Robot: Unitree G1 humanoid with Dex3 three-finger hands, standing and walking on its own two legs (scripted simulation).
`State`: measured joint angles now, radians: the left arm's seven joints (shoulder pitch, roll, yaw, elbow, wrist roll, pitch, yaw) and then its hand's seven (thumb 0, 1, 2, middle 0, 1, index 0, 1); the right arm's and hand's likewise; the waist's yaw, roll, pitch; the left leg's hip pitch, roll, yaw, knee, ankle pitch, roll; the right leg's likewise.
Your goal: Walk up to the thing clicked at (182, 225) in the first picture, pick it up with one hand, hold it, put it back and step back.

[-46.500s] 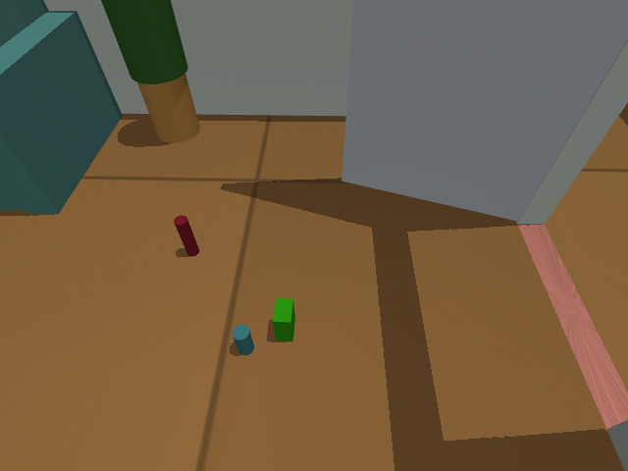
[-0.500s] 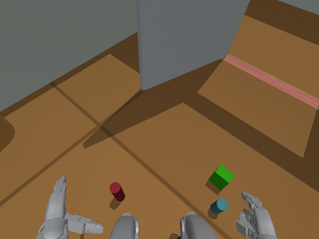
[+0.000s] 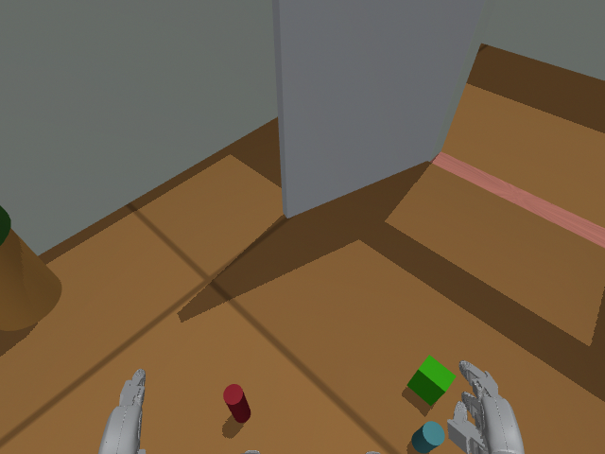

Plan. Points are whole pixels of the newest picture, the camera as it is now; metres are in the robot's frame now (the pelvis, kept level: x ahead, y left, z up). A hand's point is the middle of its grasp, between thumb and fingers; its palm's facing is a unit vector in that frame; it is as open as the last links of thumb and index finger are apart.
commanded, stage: home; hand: left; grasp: from the side
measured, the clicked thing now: (238, 404) +0.35 +0.19 -0.62
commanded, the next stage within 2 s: stand in 1.46 s
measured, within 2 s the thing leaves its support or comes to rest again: neither
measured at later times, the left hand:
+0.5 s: hand (180, 445) +0.16 +0.17 -0.05, palm faces +0.09 -0.95 -0.28, open 17.5 cm
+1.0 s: hand (180, 439) +0.17 +0.17 -0.06, palm faces +0.09 -0.96 -0.28, open 17.6 cm
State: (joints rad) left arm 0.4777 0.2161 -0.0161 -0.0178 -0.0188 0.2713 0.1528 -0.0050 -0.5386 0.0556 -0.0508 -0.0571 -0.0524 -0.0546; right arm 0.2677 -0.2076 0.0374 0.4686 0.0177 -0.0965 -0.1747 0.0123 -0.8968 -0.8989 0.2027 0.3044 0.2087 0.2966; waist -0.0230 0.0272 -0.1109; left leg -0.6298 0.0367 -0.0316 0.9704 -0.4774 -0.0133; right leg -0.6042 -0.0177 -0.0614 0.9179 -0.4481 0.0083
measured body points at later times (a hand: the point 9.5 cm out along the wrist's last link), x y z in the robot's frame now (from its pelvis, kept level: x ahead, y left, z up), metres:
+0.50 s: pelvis -0.01 -0.01 +0.00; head +0.01 -0.01 +0.45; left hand +0.15 +0.22 -0.03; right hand +0.14 -0.25 -0.07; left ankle +0.01 +0.12 -0.69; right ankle +0.01 -0.13 -0.69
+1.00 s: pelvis +0.00 -0.01 +0.00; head +0.02 +0.00 +0.45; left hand +0.16 +0.22 -0.03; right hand +0.16 -0.24 -0.07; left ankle +0.01 +0.12 -0.69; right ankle +0.01 -0.13 -0.69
